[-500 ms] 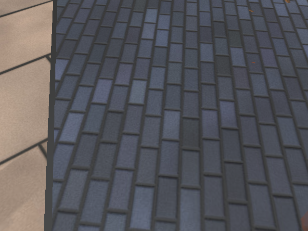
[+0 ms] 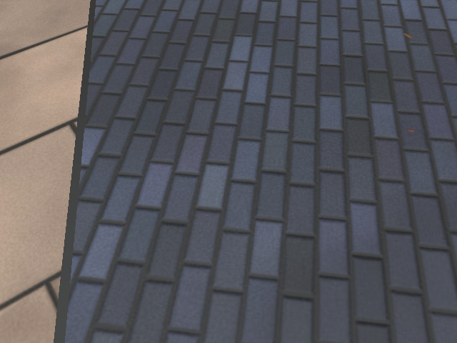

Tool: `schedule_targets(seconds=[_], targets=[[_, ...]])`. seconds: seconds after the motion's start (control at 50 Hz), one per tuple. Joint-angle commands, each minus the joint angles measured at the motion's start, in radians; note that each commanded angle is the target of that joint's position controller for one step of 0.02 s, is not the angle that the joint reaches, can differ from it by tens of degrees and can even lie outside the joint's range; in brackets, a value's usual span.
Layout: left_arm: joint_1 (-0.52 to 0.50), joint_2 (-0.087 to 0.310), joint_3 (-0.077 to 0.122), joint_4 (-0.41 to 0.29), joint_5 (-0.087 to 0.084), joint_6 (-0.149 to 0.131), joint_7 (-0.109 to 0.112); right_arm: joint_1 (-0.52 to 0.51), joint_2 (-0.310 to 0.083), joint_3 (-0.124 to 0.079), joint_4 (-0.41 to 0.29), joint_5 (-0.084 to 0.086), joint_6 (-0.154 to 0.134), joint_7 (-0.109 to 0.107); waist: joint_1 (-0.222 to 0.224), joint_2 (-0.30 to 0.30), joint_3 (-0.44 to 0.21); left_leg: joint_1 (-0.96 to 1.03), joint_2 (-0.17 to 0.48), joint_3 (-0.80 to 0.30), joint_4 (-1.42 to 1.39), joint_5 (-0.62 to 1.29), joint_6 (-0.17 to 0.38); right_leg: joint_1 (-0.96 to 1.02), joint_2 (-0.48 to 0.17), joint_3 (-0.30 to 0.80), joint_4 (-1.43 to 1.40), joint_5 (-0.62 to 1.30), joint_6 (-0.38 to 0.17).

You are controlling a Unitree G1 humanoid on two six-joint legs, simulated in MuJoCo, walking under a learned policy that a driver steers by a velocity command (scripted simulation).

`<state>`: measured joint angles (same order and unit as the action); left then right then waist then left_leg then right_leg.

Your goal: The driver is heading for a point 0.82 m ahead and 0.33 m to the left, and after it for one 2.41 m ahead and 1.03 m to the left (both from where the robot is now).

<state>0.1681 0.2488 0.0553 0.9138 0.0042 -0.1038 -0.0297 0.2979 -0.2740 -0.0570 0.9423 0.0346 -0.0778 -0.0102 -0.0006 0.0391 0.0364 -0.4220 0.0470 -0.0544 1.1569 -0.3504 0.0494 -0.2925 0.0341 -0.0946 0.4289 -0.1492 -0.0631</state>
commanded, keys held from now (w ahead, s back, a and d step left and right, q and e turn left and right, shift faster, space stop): w+q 1.00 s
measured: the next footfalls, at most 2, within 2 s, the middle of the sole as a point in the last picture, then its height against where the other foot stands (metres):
left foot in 0.42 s outside the picture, level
right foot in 0.90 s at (223, 269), level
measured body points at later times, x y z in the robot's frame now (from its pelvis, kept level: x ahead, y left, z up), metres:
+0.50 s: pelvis +0.27 +0.07 -0.02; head +0.31 +0.08 +0.43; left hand +0.26 +0.36 -0.15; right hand +0.49 -0.15 -0.12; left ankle +0.33 +0.15 -0.74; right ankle +0.14 -0.10 -0.63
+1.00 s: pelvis +0.56 +0.11 -0.01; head +0.58 +0.12 +0.44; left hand +0.57 +0.43 -0.10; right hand +0.76 -0.09 -0.13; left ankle +0.38 +0.16 -0.65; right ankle +0.67 +0.05 -0.74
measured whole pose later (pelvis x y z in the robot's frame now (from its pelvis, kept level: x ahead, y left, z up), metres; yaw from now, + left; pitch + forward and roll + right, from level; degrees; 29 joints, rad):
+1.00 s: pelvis +0.56 +0.11 -0.01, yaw +33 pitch +2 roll -1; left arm 0.11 0.26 0.06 0.76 0.01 -0.12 -0.02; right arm 0.35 -0.29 -0.07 0.74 0.03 -0.03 -0.02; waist -0.03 0.03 0.01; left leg -0.36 -0.05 -0.12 1.15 -0.45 0.03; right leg -0.38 0.03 -0.02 0.51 -0.16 -0.02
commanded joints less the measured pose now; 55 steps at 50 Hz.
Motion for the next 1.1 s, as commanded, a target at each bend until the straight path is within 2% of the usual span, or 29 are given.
schedule_targets(seconds=[0.02, 0.08, 0.18, 0.24, 0.3, 0.36, 0.38, 0.4, 0.42, 0.44, 0.46, 0.48, 0.5, 0.52, 0.54, 0.58, 0.64, 0.7, 0.78, 0.84, 0.88, 0.9, 0.92, 0.94, 0.96, 0.98, 1.0, 1.04, 1.1], targets=[[0.015, 0.087, 0.018, -0.022, 0.01, -0.024, 0.003, 0.054, -0.057, -0.025, -0.044, 0.002, 0.014, -0.003, -0.008, -0.125, -0.046, -0.147, 0.099, -0.066, -0.008, 0.088, -0.005, 0.139, -0.285, 0.244, -0.286, 0.092, -0.135], [0.035, 0.121, 0.028, -0.003, 0.014, -0.027, 0.019, -0.015, -0.054, -0.029, -0.076, -0.004, 0.03, -0.005, -0.006, -0.086, -0.002, -0.245, 0.099, -0.082, -0.097, 0.203, -0.021, 0.142, -0.281, 0.143, -0.317, 0.182, -0.134], [0.058, 0.143, 0.029, 0.004, 0.01, -0.015, 0.042, -0.147, -0.032, -0.021, -0.128, -0.014, 0.02, 0.019, 0.031, -0.076, 0.026, -0.248, 0.075, -0.005, -0.37, 0.434, -0.027, 0.184, -0.244, -0.012, -0.335, 0.247, -0.094], [0.126, 0.159, 0.034, 0.025, 0.0, 0.001, 0.049, -0.251, -0.013, -0.009, -0.181, -0.016, 0.019, 0.037, 0.073, -0.058, 0.057, -0.287, 0.066, 0.044, -0.47, 0.437, -0.014, 0.289, -0.275, -0.05, -0.313, 0.297, -0.09], [0.162, 0.173, 0.04, 0.037, -0.01, 0.03, 0.051, -0.31, -0.014, -0.006, -0.234, -0.012, 0.02, 0.059, 0.08, -0.063, 0.068, -0.327, 0.044, 0.089, -0.521, 0.341, 0.01, 0.417, -0.316, -0.079, -0.239, 0.428, -0.083], [0.123, 0.213, 0.052, 0.015, -0.016, 0.052, 0.062, -0.249, -0.058, -0.028, -0.256, -0.01, 0.028, 0.074, 0.011, -0.124, -0.007, -0.163, -0.041, 0.172, -0.524, 0.197, 0.061, 0.453, -0.324, -0.12, -0.058, 0.871, -0.053], [0.109, 0.225, 0.056, 0.007, -0.016, 0.061, 0.066, -0.16, -0.091, -0.047, -0.243, -0.007, 0.031, 0.074, -0.044, -0.139, -0.059, -0.045, -0.078, 0.188, -0.525, 0.16, 0.087, 0.435, -0.317, -0.129, 0.077, 0.974, -0.042], [0.083, 0.226, 0.054, -0.004, -0.021, 0.065, 0.069, -0.007, -0.144, -0.076, -0.209, -0.005, 0.032, 0.065, -0.13, -0.122, -0.136, 0.177, -0.113, 0.179, -0.601, 0.216, 0.125, 0.35, -0.284, -0.144, 0.281, 0.928, -0.014], [0.089, 0.201, 0.043, -0.025, -0.007, 0.055, 0.068, 0.14, -0.23, -0.11, -0.177, -0.008, 0.042, 0.041, -0.185, -0.008, -0.227, 0.478, 0.005, -0.036, -0.644, 0.205, 0.184, 0.105, -0.233, -0.145, 0.588, 0.589, 0.029], [0.166, 0.049, -0.002, -0.078, 0.009, 0.019, 0.046, 0.082, -0.308, -0.119, -0.206, -0.004, 0.037, 0.034, -0.059, 0.241, -0.311, 0.808, 0.266, -0.636, -0.763, 0.105, 0.395, -0.362, 0.013, -0.04, 0.973, -0.36, 0.094], [0.076, 0.135, 0.012, -0.096, -0.026, -0.033, 0.024, 0.115, -0.225, -0.09, -0.215, -0.02, 0.028, 0.037, -0.122, 0.112, -0.392, 0.844, 0.295, -0.753, -0.866, 0.062, 0.395, -0.476, -0.008, 0.194, 1.042, -0.406, 0.063], [-0.011, 0.164, 0.02, -0.126, -0.06, -0.054, 0.014, 0.083, -0.169, -0.074, -0.215, -0.028, 0.017, 0.036, -0.123, 0.062, -0.264, 0.749, 0.259, -0.585, -0.866, 0.122, 0.338, -0.527, -0.061, 0.198, 1.0, -0.331, 0.031], [-0.015, 0.149, 0.018, -0.126, -0.05, -0.06, 0.018, 0.015, -0.139, -0.066, -0.222, -0.023, 0.007, 0.041, -0.065, -0.046, -0.159, 0.581, 0.21, -0.454, -0.872, 0.232, 0.297, -0.488, -0.108, 0.192, 0.881, -0.257, 0.026], [-0.017, 0.156, 0.027, -0.111, -0.021, -0.05, 0.027, -0.045, -0.098, -0.053, -0.235, -0.021, 0.003, 0.039, -0.032, -0.077, -0.114, 0.464, 0.166, -0.356, -0.889, 0.314, 0.259, -0.423, -0.142, 0.181, 0.786, -0.215, 0.032], [0.009, 0.159, 0.032, -0.113, -0.011, -0.036, 0.027, -0.074, -0.105, -0.05, -0.251, -0.031, 0.002, 0.034, 0.002, -0.028, -0.094, 0.364, 0.158, -0.335, -0.907, 0.391, 0.271, -0.354, -0.153, 0.186, 0.752, -0.195, 0.048], [0.029, 0.147, 0.035, -0.119, 0.003, -0.012, 0.028, -0.079, -0.121, -0.053, -0.257, -0.025, 0.0, 0.026, 0.026, -0.032, -0.076, 0.269, 0.133, -0.286, -0.933, 0.453, 0.27, -0.307, -0.158, 0.173, 0.656, -0.172, 0.087], [-0.077, 0.112, 0.024, -0.158, 0.012, 0.002, 0.036, -0.036, -0.164, -0.064, -0.253, -0.021, 0.001, 0.005, 0.0, -0.02, -0.04, 0.196, 0.085, -0.212, -0.948, 0.47, 0.243, -0.317, -0.131, 0.145, 0.45, -0.013, 0.129], [-0.178, 0.086, 0.012, -0.191, 0.006, -0.002, 0.03, 0.002, -0.168, -0.067, -0.247, -0.015, 0.011, -0.004, -0.044, 0.023, -0.034, 0.161, 0.033, -0.173, -0.928, 0.362, 0.186, -0.247, -0.08, 0.136, 0.217, 0.189, 0.13], [-0.253, 0.115, 0.017, -0.233, -0.011, -0.014, 0.016, 0.06, -0.158, -0.065, -0.225, -0.009, 0.02, -0.004, -0.073, 0.055, -0.034, 0.224, 0.063, -0.254, -0.866, 0.274, 0.159, -0.21, -0.048, 0.16, 0.092, 0.226, 0.111], [-0.224, 0.153, 0.031, -0.237, -0.014, -0.032, 0.006, 0.059, -0.156, -0.066, -0.228, -0.012, 0.029, -0.013, -0.045, 0.086, -0.042, 0.3, 0.096, -0.345, -0.775, 0.273, 0.144, -0.164, -0.04, 0.174, 0.046, 0.11, 0.079], [-0.075, 0.188, 0.052, -0.2, -0.006, -0.044, 0.011, 0.031, -0.124, -0.054, -0.244, -0.016, 0.033, -0.013, 0.036, 0.097, -0.108, 0.275, 0.043, -0.334, -0.639, 0.349, 0.104, 0.051, -0.047, 0.156, -0.007, 0.097, 0.03], [0.073, 0.238, 0.067, -0.185, 0.011, -0.047, 0.019, 0.022, -0.07, -0.032, -0.266, -0.027, 0.029, -0.009, 0.103, 0.02, -0.236, 0.162, -0.016, -0.261, -0.388, 0.271, 0.066, 0.3, -0.193, 0.286, 0.021, 0.059, -0.033], [0.19, 0.317, 0.087, -0.156, 0.025, -0.033, 0.021, 0.148, -0.013, -0.016, -0.293, -0.003, 0.02, -0.01, 0.061, -0.285, -0.363, -0.199, -0.162, -0.119, -0.054, -0.147, -0.01, 0.642, -0.422, 0.724, -0.051, -0.134, -0.191], [0.186, 0.249, 0.073, -0.154, -0.005, -0.027, 0.014, 0.178, -0.099, -0.024, -0.281, 0.01, 0.017, -0.012, 0.063, -0.313, -0.343, -0.354, -0.092, -0.132, 0.114, -0.247, -0.023, 0.651, -0.473, 0.907, -0.11, -0.354, -0.21], [0.137, 0.17, 0.052, -0.174, -0.01, -0.019, 0.018, 0.092, -0.164, -0.041, -0.28, 0.007, 0.023, -0.011, 0.086, -0.203, -0.212, -0.398, -0.047, -0.13, 0.166, -0.158, -0.03, 0.538, -0.429, 0.756, -0.129, -0.381, -0.165], [0.087, 0.147, 0.042, -0.182, -0.002, -0.009, 0.02, 0.024, -0.167, -0.043, -0.292, -0.005, 0.029, -0.011, 0.078, -0.13, -0.129, -0.372, -0.011, -0.091, 0.156, -0.083, -0.034, 0.409, -0.383, 0.605, -0.139, -0.271, -0.129], [0.051, 0.132, 0.036, -0.177, 0.005, -0.003, 0.021, -0.016, -0.154, -0.046, -0.307, -0.016, 0.029, -0.009, 0.059, -0.112, -0.07, -0.346, 0.017, -0.085, 0.109, -0.031, -0.034, 0.3, -0.345, 0.51, -0.164, -0.161, -0.118], [0.028, 0.117, 0.03, -0.166, 0.011, -0.007, 0.023, -0.006, -0.115, -0.045, -0.316, -0.006, 0.04, 0.001, 0.021, -0.156, -0.039, -0.27, 0.058, -0.071, 0.047, 0.018, -0.028, 0.191, -0.3, 0.373, -0.216, -0.045, -0.107], [0.039, 0.145, 0.042, -0.144, -0.001, -0.017, 0.024, -0.039, -0.077, -0.035, -0.344, -0.007, 0.054, 0.005, 0.017, -0.133, -0.023, -0.292, 0.079, -0.049, -0.043, 0.064, -0.044, 0.172, -0.302, 0.257, -0.269, 0.066, -0.133]])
